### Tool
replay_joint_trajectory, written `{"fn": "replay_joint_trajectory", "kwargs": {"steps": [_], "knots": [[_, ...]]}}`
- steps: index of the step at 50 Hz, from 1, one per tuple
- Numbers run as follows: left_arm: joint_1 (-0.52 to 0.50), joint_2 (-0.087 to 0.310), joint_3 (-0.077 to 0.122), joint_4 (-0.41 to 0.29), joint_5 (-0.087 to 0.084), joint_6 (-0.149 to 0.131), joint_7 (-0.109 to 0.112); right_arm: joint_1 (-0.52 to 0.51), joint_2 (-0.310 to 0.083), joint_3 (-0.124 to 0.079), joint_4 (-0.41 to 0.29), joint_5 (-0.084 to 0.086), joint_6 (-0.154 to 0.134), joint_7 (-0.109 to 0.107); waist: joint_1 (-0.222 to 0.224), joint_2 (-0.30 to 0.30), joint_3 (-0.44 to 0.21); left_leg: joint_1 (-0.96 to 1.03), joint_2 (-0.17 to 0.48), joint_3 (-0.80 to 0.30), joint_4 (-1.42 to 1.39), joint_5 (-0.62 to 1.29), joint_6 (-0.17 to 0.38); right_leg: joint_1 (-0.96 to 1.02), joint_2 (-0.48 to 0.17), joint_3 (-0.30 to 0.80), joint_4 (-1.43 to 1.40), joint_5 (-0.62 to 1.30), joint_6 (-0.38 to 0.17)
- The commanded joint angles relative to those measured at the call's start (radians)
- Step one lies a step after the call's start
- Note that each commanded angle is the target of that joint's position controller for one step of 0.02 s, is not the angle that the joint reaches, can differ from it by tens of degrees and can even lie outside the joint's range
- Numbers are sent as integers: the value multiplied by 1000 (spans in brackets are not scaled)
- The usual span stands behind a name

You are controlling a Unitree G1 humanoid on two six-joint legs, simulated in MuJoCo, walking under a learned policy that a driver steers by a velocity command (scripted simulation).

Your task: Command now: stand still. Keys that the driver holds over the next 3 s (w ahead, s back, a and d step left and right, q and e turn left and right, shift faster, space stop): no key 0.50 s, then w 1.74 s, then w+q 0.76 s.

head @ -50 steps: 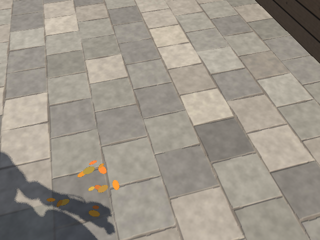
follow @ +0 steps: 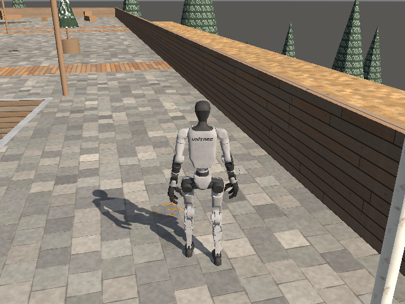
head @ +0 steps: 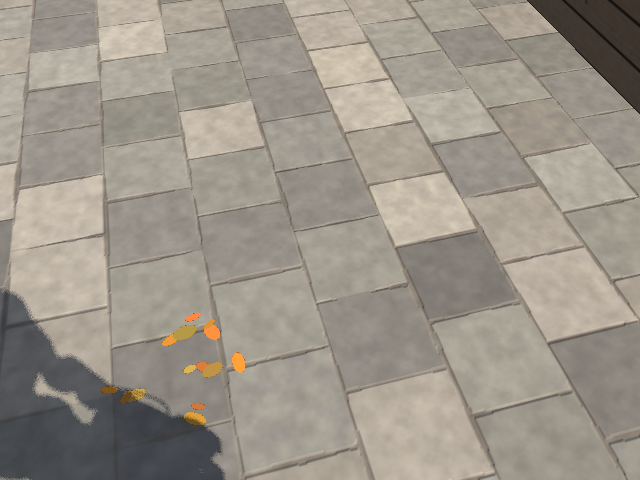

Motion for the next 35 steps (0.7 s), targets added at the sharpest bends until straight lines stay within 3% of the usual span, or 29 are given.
{"fn": "replay_joint_trajectory", "kwargs": {"steps": [1, 25, 26, 28, 30, 32, 33, 35], "knots": [[95, 85, 15, -8, 0, -4, 3, 19, -100, -15, -28, 0, -7, -3, 0, -8, 14, 135, 44, -44, -61, 99, 40, -170, -29, 17, -108, 117, -15], [132, 65, 20, -12, -2, -7, 4, 43, -86, -16, -31, 2, -8, -5, 0, -11, 22, 131, 43, -43, -54, 101, 40, -176, -29, 14, -104, 114, -15], [154, 53, 17, -1, -2, -6, 5, 60, -72, -13, -20, 1, -8, -5, 2, -13, 0, 140, 32, -32, -57, -8, 40, -167, -22, 6, -113, 16, -19], [146, 81, 27, -11, -11, -3, 10, 69, -88, -20, -16, 10, -9, -6, 3, -32, 47, 73, -6, -2, -25, -336, 48, -209, -19, 22, -111, -250, -58], [161, 101, 34, -30, -21, -14, 13, 40, -86, -21, -35, 16, -31, -1, 24, -47, 117, -37, -3, -9, 12, -463, 60, -236, -75, 107, -151, -425, -116], [215, 161, 53, -26, -33, -37, 9, -28, -49, -14, -70, 25, -72, 16, 57, -150, 153, -177, -22, 56, 164, -282, 41, -131, -219, 316, -274, -473, -197], [187, 196, 66, -35, -33, -45, 6, -53, -44, -12, -86, 27, -89, 25, 53, -196, 185, -245, 2, 67, 243, -196, 46, -95, -303, 415, -315, -431, -235], [154, 176, 64, -55, -30, -56, -2, -49, -54, -13, -100, 32, -116, 41, 30, -170, 197, -268, 41, 50, 236, -236, 71, -69, -329, 416, -292, -262, -240]]}}
Next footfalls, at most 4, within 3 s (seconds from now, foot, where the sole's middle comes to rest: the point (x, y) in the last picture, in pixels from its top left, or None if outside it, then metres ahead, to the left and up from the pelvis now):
1.26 right None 0.48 -0.12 -0.77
1.82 left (284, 357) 0.79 0.12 -0.77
2.36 right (381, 253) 1.10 -0.13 -0.77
2.92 left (275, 190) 1.35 0.16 -0.77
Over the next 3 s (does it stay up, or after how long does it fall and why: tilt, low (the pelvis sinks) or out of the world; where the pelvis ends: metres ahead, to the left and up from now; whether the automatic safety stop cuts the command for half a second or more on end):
stays up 1.25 0.06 -0.02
